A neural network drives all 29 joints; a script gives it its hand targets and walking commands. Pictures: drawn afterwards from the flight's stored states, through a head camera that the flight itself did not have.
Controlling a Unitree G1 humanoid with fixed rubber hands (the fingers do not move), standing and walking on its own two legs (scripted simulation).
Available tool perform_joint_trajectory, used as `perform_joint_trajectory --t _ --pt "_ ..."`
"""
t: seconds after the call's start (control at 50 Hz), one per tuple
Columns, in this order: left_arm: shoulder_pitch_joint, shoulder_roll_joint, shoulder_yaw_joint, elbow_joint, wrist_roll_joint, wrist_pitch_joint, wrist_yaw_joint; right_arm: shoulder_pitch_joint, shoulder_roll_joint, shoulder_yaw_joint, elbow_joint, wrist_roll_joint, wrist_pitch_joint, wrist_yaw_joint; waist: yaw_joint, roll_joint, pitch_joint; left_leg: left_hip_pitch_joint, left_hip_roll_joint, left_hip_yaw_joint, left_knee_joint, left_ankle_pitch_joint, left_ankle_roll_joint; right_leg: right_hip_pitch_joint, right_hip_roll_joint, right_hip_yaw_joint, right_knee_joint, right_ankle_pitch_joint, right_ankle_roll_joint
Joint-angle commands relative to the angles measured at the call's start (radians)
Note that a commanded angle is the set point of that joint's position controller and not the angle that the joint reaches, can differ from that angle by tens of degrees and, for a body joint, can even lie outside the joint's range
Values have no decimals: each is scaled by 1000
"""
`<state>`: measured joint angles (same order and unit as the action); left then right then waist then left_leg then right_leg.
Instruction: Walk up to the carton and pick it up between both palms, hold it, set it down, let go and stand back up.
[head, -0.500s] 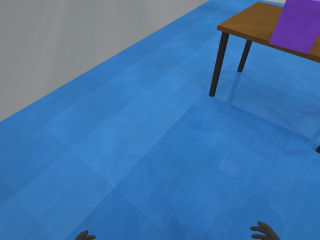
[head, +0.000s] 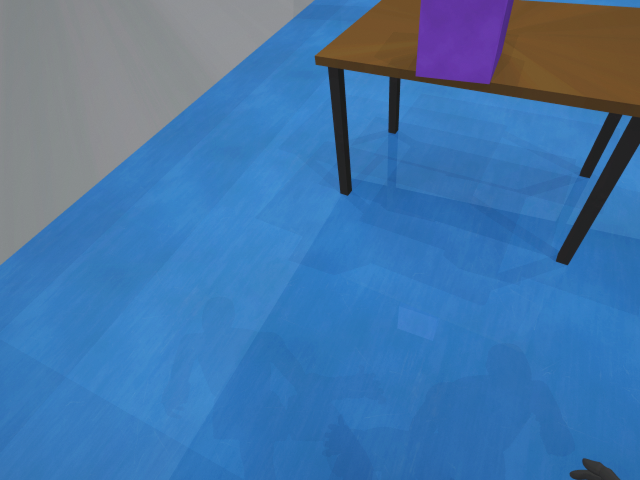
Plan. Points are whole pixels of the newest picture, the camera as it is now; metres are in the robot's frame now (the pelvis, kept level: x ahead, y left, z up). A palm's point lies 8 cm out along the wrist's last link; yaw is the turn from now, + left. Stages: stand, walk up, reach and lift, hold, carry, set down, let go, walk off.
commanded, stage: walk up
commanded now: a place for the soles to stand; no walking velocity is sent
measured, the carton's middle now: (466, 20) +1.24 -0.37 +0.02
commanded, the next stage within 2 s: none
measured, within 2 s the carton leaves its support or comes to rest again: neither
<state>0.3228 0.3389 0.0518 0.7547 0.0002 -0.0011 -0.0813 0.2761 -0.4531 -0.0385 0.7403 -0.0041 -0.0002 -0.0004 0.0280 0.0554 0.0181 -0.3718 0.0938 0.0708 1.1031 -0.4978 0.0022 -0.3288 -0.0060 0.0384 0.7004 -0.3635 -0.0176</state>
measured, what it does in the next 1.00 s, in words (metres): walks ahead, turning right: left foot, then right foot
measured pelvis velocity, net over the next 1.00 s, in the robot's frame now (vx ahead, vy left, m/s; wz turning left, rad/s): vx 0.34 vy -0.07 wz -0.31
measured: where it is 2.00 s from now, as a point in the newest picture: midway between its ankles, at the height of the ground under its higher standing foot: (369, 344)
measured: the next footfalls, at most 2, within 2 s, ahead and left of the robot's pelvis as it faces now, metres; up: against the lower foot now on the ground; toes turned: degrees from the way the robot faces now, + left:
left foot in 0.36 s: +0.31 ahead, +0.09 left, +0.00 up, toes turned -9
right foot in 0.94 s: +0.43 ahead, -0.19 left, +0.00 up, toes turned -16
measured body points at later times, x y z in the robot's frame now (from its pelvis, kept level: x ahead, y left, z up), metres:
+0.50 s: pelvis +0.21 +0.02 +0.00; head +0.21 +0.01 +0.45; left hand +0.28 +0.32 -0.11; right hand +0.26 -0.31 -0.09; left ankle +0.27 +0.09 -0.72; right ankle +0.05 -0.11 -0.65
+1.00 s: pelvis +0.34 -0.07 -0.01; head +0.34 -0.09 +0.44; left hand +0.53 +0.17 -0.10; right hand +0.25 -0.37 -0.13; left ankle +0.28 +0.08 -0.70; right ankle +0.39 -0.18 -0.72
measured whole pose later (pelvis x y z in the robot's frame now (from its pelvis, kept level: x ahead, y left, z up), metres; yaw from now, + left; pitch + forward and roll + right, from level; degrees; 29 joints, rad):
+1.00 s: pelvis +0.34 -0.07 -0.01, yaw -18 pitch -3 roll +1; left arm 0.32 0.34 0.05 0.69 0.00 -0.02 -0.04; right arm 0.46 -0.42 -0.04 0.71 0.00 0.00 0.01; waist -0.05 0.04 0.06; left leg -0.17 0.08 0.11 0.86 -0.51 0.02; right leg -0.41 0.05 0.00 0.70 -0.22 -0.04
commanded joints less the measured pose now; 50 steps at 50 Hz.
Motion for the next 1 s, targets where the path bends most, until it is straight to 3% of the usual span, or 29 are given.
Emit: perform_joint_trajectory --t 0.0,0.12,0.22,0.26,0.3,0.32,0.34,0.36,0.38,0.4,0.42,0.44,0.48,0.52,0.58,0.74,0.82,0.84,0.86,0.88,0.9,0.92,0.94,0.96,0.98 --pt "122 298 92 -86 11 -36 83 -48 -132 -64 -158 -36 -68 28 7 -216 10 -344 -5 -91 -36 94 20 325 -146 347 -343 294 -160" --pt "223 271 77 -97 16 -42 105 -164 -112 -57 -197 -40 -50 30 53 -191 80 -402 -43 -86 -141 187 16 351 -147 438 -357 404 -141" --pt "258 263 63 -83 18 -41 110 -249 -96 -48 -224 -35 -60 32 76 -219 118 -331 -91 -60 -323 201 21 353 -110 420 -330 622 -114" --pt "225 253 54 -90 16 -37 111 -222 -85 -45 -208 -32 -64 28 55 -230 95 -185 -124 -51 -429 246 25 299 -82 384 -296 659 -82" --pt "140 237 47 -113 10 -34 112 -117 -89 -51 -165 -31 -66 16 -12 -225 50 82 -158 -35 -529 317 37 160 -52 350 -199 623 -59" --pt "104 229 42 -128 5 -36 110 0 -115 -65 -131 -29 -70 8 -84 -167 -32 324 -125 -63 -582 432 66 44 -30 321 -45 573 -49" --pt "102 185 28 -144 7 -42 107 138 -181 -90 -103 -37 -74 -4 -156 -62 -161 550 7 -192 -571 382 128 -83 -2 278 204 464 -35" --pt "168 101 6 -161 2 -52 107 245 -250 -111 -101 -53 -72 -16 -174 104 -344 745 248 -475 -623 167 205 -198 78 201 464 74 -13" --pt "216 157 17 -163 10 -55 118 237 -276 -113 -128 -47 -68 -23 -143 108 -335 733 424 -783 -771 52 248 -299 113 155 549 -270 4" --pt "215 252 42 -139 23 -40 124 185 -246 -104 -130 -42 -69 -22 -117 -6 -191 585 430 -778 -820 -125 243 -340 47 174 612 -216 2" --pt "195 258 46 -127 27 -38 117 148 -208 -96 -134 -40 -71 -21 -101 -49 -46 441 391 -678 -843 -158 192 -348 12 159 589 -152 -3" --pt "176 229 39 -115 29 -39 105 128 -193 -93 -127 -43 -74 -23 -84 -70 61 342 334 -553 -862 -41 140 -323 -22 142 530 -87 -5" --pt "180 189 37 -90 23 -40 90 115 -181 -86 -114 -36 -84 -21 -61 3 117 244 222 -326 -850 367 59 -241 -38 114 433 -7 0" --pt "177 179 44 -88 16 -37 81 128 -162 -80 -105 -27 -87 -13 -48 69 73 261 152 -168 -799 633 13 -192 -23 87 373 30 10" --pt "123 164 43 -106 17 -27 75 176 -149 -84 -115 -23 -79 -8 -66 104 2 406 129 -60 -747 776 52 -256 -11 50 324 80 16" --pt "-88 154 31 -179 24 -17 47 234 -184 -104 -149 -34 -64 -12 -118 64 105 425 218 -82 -782 478 193 -359 -57 -2 85 124 16" --pt "-73 177 38 -186 28 -29 37 186 -219 -108 -157 -37 -59 -8 -92 79 56 353 221 -34 -733 345 176 -158 -58 -32 -123 82 -2" --pt "-32 176 41 -173 32 -33 39 166 -221 -106 -156 -35 -54 -7 -66 60 23 320 213 -9 -681 337 164 -67 -46 -38 -182 117 -11" --pt "29 186 48 -151 38 -38 44 156 -200 -97 -157 -33 -48 -6 -37 6 -25 296 182 16 -561 345 143 34 -25 -21 -230 151 -23" --pt "112 217 63 -121 46 -44 55 177 -161 -82 -159 -31 -42 -4 -9 -79 -95 203 133 33 -357 351 114 201 6 45 -238 141 -49" --pt "189 259 81 -105 49 -48 71 205 -115 -58 -171 -27 -40 2 27 -190 -153 29 61 40 -177 226 85 384 -42 170 -257 118 -70" --pt "222 328 100 -119 47 -46 88 189 -64 -39 -204 -28 -40 15 39 -336 -143 -199 -45 20 -26 -79 46 479 -227 510 -325 22 -117" --pt "208 347 103 -145 37 -36 95 163 -112 -50 -211 -40 -34 20 27 -246 -34 -275 -72 -82 51 -141 39 343 -277 726 -449 -217 -169" --pt "159 349 110 -163 28 -28 101 148 -176 -79 -206 -30 -22 16 28 -197 63 -306 -37 -104 92 -145 48 247 -315 770 -509 -460 -223" --pt "127 343 105 -175 23 -29 104 136 -200 -85 -200 -35 -18 15 16 -135 146 -328 -13 -107 112 -104 42 175 -300 754 -514 -522 -210"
